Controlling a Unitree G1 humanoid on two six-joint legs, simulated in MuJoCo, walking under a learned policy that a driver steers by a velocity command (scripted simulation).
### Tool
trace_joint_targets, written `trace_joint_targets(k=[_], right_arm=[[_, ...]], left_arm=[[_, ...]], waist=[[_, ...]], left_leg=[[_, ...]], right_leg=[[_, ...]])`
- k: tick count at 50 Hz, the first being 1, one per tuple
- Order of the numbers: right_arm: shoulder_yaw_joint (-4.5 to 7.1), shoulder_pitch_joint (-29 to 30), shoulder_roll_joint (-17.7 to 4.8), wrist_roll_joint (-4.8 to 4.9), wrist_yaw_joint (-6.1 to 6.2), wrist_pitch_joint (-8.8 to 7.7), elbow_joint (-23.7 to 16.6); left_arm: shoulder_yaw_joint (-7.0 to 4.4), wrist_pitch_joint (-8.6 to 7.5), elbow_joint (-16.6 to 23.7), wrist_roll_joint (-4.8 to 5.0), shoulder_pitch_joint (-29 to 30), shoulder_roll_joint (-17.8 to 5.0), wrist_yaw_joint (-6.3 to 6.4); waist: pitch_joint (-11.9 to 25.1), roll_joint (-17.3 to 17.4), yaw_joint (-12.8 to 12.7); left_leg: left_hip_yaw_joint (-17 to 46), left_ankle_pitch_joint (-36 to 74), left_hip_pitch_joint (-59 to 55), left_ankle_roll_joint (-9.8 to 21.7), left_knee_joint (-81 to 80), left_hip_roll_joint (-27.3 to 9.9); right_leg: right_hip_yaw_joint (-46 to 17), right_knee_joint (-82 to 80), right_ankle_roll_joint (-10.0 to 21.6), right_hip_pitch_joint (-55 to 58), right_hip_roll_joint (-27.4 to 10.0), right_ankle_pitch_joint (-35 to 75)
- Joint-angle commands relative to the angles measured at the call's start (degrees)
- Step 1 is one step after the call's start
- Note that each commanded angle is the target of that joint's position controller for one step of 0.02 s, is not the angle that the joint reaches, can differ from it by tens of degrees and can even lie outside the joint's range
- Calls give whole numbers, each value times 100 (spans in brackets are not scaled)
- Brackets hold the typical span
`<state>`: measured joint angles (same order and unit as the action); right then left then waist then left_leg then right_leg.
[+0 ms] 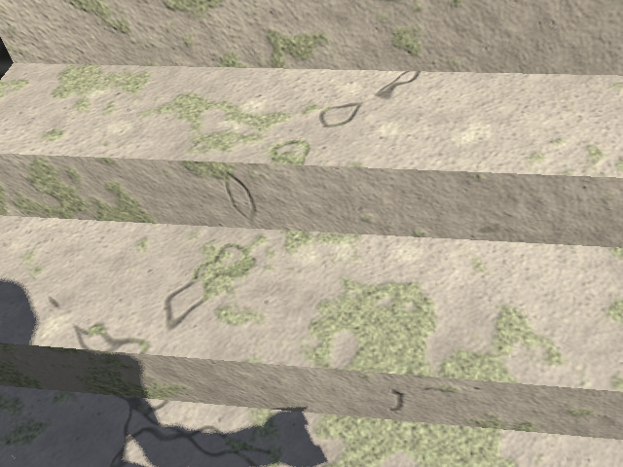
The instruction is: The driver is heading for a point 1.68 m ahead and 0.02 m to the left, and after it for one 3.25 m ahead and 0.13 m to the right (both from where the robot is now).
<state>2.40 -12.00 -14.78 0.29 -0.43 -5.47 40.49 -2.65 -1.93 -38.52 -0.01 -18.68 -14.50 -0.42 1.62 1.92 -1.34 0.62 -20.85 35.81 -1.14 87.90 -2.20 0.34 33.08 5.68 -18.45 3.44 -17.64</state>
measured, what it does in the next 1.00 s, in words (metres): climbs: left foot 0.18 m higher, then right foot 0.18 m higher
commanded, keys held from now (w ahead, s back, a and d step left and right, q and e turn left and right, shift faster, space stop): w+e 0.26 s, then w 0.14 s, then w+q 0.60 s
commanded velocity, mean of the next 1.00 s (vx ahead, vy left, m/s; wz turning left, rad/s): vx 0.49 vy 0.00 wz -0.04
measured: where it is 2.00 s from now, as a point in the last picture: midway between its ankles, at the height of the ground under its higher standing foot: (359, 4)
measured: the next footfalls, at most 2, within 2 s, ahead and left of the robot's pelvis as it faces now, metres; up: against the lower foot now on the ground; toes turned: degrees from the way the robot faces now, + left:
left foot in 0.34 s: +0.40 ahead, +0.08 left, +0.18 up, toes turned -9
right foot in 0.88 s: +0.64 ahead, -0.22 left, +0.36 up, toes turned -7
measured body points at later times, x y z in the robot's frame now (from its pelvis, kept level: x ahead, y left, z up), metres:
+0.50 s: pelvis +0.27 +0.01 +0.12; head +0.28 +0.01 +0.57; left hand +0.49 +0.22 +0.03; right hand +0.29 -0.26 +0.00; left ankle +0.36 +0.08 -0.55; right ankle +0.15 -0.10 -0.38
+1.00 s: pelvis +0.55 -0.11 +0.26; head +0.55 -0.10 +0.71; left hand +0.75 +0.10 +0.17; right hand +0.53 -0.35 +0.12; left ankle +0.41 +0.05 -0.30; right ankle +0.60 -0.22 -0.37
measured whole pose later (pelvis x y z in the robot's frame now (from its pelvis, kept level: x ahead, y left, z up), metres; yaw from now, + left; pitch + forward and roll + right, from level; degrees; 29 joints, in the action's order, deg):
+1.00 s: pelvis +0.55 -0.11 +0.26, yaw +0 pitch +9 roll -4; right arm 1.2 -22.7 -13.4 -2.9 -7.5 -6.2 61.6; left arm 2.6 -2.9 -45.4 -2.4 -2.4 -10.0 -2.8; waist 9.5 3.1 -1.0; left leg 12.8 1.8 36.0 7.9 89.1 1.7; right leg 9.7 67.3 3.6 -47.0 -1.4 -29.0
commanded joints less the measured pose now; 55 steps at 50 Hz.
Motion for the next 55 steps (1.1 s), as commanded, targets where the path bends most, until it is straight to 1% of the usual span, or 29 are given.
trace_joint_targets(k=[1,6,9,12,14,16,17,18,19,20,22,23,25,27,29,31,34,36,37,40,43,44,45,46,47,48,50,52,55], right_arm=[[-47,318,-55,-131,-38,-65,-660],[-462,837,820,-46,22,66,-1119],[-702,1819,846,-38,-40,-121,-1782],[-963,2819,1002,-335,-76,-196,-2650],[-781,1897,772,-264,30,-144,-2408],[-187,190,-541,-63,126,-135,-1964],[-13,-761,-1026,-30,125,-73,-1643],[89,-1888,-1454,-164,71,-6,-1079],[125,-2340,-1495,-439,90,76,-284],[118,-1282,-658,-69,258,421,-384],[-91,-536,374,-200,300,494,420],[-427,-565,777,-354,-204,277,248],[-447,-463,1108,-466,-258,260,951],[-392,-1035,726,-589,-301,199,1502],[-296,-237,290,-641,-347,48,1369],[-375,-986,301,-663,-254,-84,1627],[-514,-2675,474,-859,-315,57,2390],[-534,-2794,325,-992,-482,-2,2442],[-526,-2969,285,-969,-514,-29,2414],[-560,-1766,219,-418,-709,-111,1788],[-221,-1710,-873,-158,-733,-340,1790],[-66,-1592,-1096,-220,-759,-346,1809],[-66,-1943,-561,-508,-731,-335,1907],[-279,-2181,326,-723,-827,-265,1701],[-104,-1645,134,-381,-899,-155,1987],[-71,-1149,238,-170,-827,-156,1889],[-111,-648,301,-286,-580,-81,1675],[-214,-339,590,-267,-529,110,1525],[-316,-192,656,-237,-624,215,1493]], left_arm=[[-82,10,143,-45,-312,-600,81],[72,95,-642,-83,-1100,-456,101],[174,195,-941,32,-1441,-220,147],[125,305,-868,276,-1185,-492,374],[37,285,-905,261,-657,-710,464],[-160,96,-1018,110,-547,-1485,497],[-213,21,-1065,64,-185,-1533,481],[-187,-108,-903,-111,80,-1207,426],[37,-201,-817,-54,-473,212,152],[-152,-355,-573,-565,-505,-307,-160],[120,-327,21,-465,809,665,-215],[144,-242,-156,-36,1331,96,-311],[247,-90,-111,-157,672,479,-384],[395,-53,-40,-328,513,422,-431],[405,-75,86,-170,696,136,-418],[523,-26,38,-153,1085,253,-460],[787,-77,391,-240,2418,484,-273],[784,-69,659,-226,3135,297,-190],[766,-23,737,-222,3536,243,-184],[848,208,683,-425,3764,644,-345],[635,300,471,-240,2802,9,-457],[517,234,334,-220,2215,-215,-403],[415,206,-136,-286,742,-329,-302],[278,215,-611,-387,-911,-786,-192],[126,98,-945,-432,-1417,-1067,-141],[157,-74,-1181,-295,-754,-1020,-157],[345,-116,-1542,-127,22,157,-223],[577,-38,-1652,-265,765,1083,-264],[537,-218,-2007,-429,800,1099,-214]], waist=[[-300,-331,158],[-717,-1054,-34],[-1048,-502,-214],[-609,-431,-155],[493,-1333,489],[1868,-2179,1461],[2056,-2068,1833],[2441,-588,1892],[2812,3659,1154],[2250,848,751],[-330,-352,193],[-1077,-140,726],[-328,8,15],[59,-167,-113],[332,-233,-410],[443,388,-28],[-124,35,569],[121,-10,727],[75,333,960],[-38,712,476],[923,1135,-233],[1340,1255,-449],[2678,116,-652],[3333,-1866,-978],[1914,-1836,-1283],[670,-1519,-857],[870,-247,-303],[752,27,236],[329,34,663]], left_leg=[[95,651,2531,-3,1436,-171],[-377,-270,4812,-213,4747,12],[-404,-437,5890,-52,4158,-221],[-1066,556,2799,-99,800,-286],[-1408,410,109,148,-551,53],[-1030,-279,-1622,416,-1627,632],[-224,-297,-2028,619,-2990,496],[1468,-256,-3407,992,-4178,-211],[5551,507,-4771,2105,-6808,-1701],[5893,-981,-3457,1798,-6602,-1851],[4116,-2950,-1242,1635,-6258,-1272],[2742,-1361,-524,1929,-6001,-1063],[2569,-620,-639,1871,-6678,-831],[1997,-175,-1435,1708,-6705,-688],[843,82,-555,1453,-6985,-292],[941,606,-750,1532,-7155,-326],[1967,-103,-2937,1572,-7008,-883],[1698,-125,-2722,1413,-7257,-759],[1753,-166,-2326,1542,-7523,-791],[1282,716,-483,1569,-8633,-1182],[848,8743,-2408,1573,-7315,-1275],[571,9681,-2902,1334,-6409,-1162],[768,8241,-1373,978,-4368,-861],[1099,2474,877,910,-2455,415],[2081,2290,2048,892,964,595],[1793,2577,2764,939,1919,466],[1394,2460,3010,1203,3189,461],[1607,2347,3088,1509,3451,310],[1268,1970,3540,1768,3110,124]], right_leg=[[-2444,-1725,1187,910,-1555,514],[-2480,-1634,1167,1032,-1669,996],[-2361,-1626,718,1502,-1494,542],[-2238,-3159,825,-648,-1204,1132],[-1421,-3090,644,-222,-1025,4473],[-1256,-1149,404,1587,-1299,10982],[-1363,55,345,2157,-1409,11391],[-1635,1739,481,1336,-1220,8688],[-1956,4590,208,-1152,1001,835],[-1824,6339,50,-1701,554,605],[-1064,7577,187,-3187,143,1016],[-1860,7963,765,-4129,330,1514],[-1900,8375,1149,-4536,275,1479],[-1635,8496,1151,-5634,220,1814],[-603,7766,811,-4985,-247,1740],[-50,9168,428,-5238,-391,1121],[-468,9488,766,-7935,-632,-34],[-33,7533,702,-7290,-973,571],[103,7121,578,-6909,-1077,741],[646,5935,327,-3899,-853,-635],[1068,3680,98,-2155,120,-557],[819,2841,219,-1423,170,-490],[-1119,2507,1006,1147,-661,1556],[-4623,36,1994,2822,-2090,-136],[-6147,-941,1712,1461,-2373,-2825],[-5140,-787,1212,378,-2153,-3245],[-3545,-540,1320,100,-2268,-838],[-2581,-770,994,-264,-2177,593],[-488,-1127,544,-402,-1646,1099]])
Keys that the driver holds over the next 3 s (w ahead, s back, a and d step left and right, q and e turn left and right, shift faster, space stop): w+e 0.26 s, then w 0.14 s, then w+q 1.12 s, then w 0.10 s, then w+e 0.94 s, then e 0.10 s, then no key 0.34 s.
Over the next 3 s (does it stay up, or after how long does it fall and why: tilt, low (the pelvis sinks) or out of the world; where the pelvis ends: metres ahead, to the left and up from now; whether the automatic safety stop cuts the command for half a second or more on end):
stays up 1.60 0.03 0.89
